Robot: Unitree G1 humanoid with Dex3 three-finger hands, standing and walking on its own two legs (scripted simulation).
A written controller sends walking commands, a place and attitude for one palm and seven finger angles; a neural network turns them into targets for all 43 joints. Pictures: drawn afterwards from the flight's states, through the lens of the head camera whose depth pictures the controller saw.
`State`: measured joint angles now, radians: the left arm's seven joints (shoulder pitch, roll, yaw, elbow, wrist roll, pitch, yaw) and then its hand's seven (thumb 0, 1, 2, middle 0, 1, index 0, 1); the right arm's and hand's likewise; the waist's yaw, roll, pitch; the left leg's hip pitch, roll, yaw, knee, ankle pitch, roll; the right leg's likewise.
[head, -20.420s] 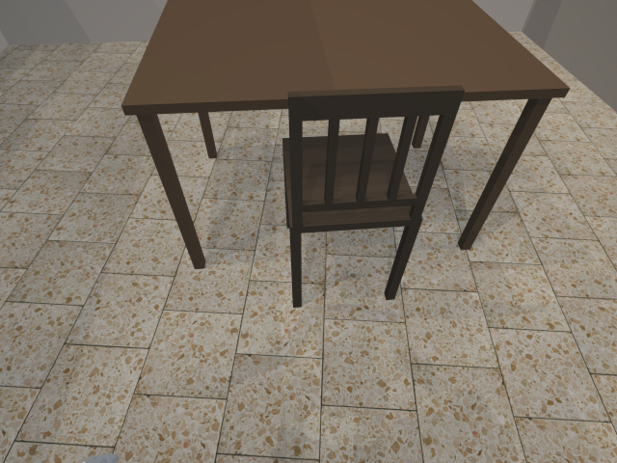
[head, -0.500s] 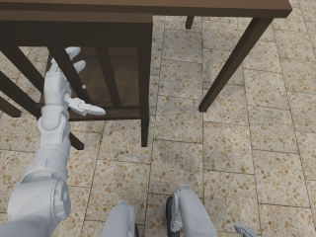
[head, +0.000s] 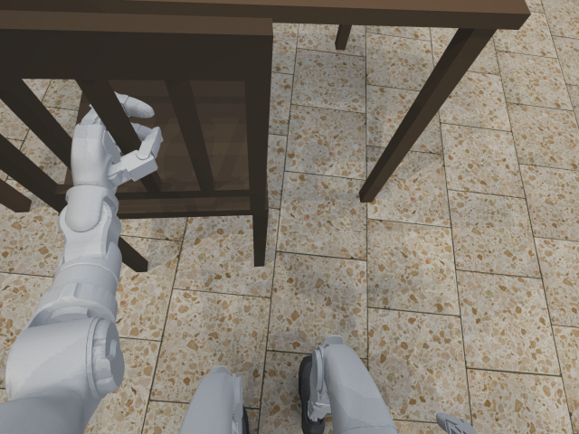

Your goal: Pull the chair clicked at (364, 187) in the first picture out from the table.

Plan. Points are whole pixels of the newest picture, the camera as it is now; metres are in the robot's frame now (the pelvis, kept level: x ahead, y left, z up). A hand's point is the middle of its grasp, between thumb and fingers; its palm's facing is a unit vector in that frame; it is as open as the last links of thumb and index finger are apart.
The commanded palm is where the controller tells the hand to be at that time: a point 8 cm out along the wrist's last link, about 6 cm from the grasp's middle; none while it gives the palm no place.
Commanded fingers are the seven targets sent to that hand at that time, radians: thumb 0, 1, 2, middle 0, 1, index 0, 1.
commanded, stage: hook a spindle and tug to test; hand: left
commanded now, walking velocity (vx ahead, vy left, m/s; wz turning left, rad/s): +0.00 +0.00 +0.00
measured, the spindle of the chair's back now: (129, 143) +0.50 +0.19 +0.01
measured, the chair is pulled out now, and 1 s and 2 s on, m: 0.00 0.05 0.20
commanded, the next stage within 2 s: step backward, pulling the chair out in 0.64 s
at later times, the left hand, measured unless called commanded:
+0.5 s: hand (146, 168) +0.46 +0.16 +0.02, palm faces +0.00 -1.00 -0.03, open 5.0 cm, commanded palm +0.42 +0.20 +0.02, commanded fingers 0.00 0.90 0.90 -0.50 -1.45 -0.50 -1.45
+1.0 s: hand (147, 183) +0.43 +0.15 +0.03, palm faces +0.06 -0.99 -0.12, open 5.1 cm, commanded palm +0.41 +0.20 +0.03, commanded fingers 0.00 0.90 0.90 -0.50 -1.45 -0.50 -1.45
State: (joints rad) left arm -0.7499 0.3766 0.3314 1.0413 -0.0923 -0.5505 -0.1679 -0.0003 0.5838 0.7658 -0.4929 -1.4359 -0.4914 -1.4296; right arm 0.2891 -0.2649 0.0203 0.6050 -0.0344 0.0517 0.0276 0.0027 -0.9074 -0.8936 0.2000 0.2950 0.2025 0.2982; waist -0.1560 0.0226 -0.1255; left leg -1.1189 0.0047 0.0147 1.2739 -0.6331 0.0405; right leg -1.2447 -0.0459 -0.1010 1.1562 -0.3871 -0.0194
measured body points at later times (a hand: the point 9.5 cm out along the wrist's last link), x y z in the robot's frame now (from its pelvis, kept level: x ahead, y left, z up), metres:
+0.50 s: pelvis +0.02 +0.01 +0.01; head +0.17 +0.02 +0.43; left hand +0.45 +0.21 +0.02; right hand +0.09 -0.25 -0.11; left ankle -0.03 +0.09 -0.62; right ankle +0.08 -0.12 -0.62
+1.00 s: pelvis +0.03 +0.01 +0.09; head +0.16 +0.03 +0.52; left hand +0.42 +0.21 +0.04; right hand +0.12 -0.24 -0.04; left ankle -0.03 +0.09 -0.62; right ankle +0.08 -0.12 -0.62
